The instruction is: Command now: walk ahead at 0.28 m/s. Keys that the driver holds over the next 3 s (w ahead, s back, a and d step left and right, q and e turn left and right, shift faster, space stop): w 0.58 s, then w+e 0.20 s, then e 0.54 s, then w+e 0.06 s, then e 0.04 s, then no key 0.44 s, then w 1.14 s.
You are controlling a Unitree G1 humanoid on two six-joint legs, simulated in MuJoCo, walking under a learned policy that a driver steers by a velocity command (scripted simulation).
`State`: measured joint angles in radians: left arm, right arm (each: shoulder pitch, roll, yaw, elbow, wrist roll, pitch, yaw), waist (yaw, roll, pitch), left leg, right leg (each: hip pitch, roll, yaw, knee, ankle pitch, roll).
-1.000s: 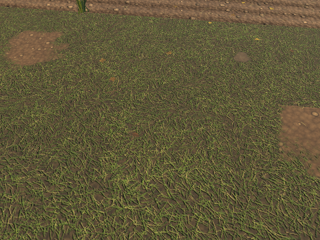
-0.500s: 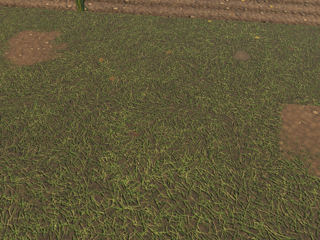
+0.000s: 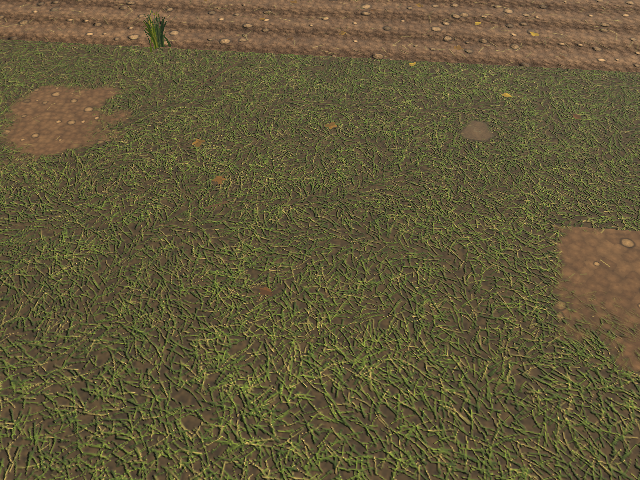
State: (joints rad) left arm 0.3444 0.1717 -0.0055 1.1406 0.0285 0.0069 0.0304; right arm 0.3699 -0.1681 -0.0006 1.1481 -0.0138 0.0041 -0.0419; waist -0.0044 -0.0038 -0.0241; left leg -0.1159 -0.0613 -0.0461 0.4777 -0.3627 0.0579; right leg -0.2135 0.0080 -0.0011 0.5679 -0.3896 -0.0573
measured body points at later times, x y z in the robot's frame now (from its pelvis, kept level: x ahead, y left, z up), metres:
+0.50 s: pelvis +0.20 +0.00 -0.03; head +0.23 +0.00 +0.42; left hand +0.04 +0.21 -0.16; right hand +0.38 -0.24 -0.15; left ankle +0.35 +0.12 -0.71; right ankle -0.02 -0.10 -0.73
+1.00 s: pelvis +0.51 +0.06 -0.19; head +0.55 +0.05 +0.25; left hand +0.68 +0.27 -0.32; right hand +0.44 -0.18 -0.34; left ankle +0.48 +0.14 -0.92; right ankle +0.66 -0.05 -0.87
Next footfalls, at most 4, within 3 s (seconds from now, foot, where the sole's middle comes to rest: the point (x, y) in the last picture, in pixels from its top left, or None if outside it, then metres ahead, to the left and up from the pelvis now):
0.68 left None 0.52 0.14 -0.96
1.08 right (350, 455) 0.69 -0.04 -0.96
1.66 left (274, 451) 0.70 0.15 -0.96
2.02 right None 0.60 0.00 -0.96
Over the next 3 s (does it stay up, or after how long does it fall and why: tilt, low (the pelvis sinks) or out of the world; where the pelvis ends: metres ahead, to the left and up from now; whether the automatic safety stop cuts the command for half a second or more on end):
stays up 1.03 -0.12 -0.23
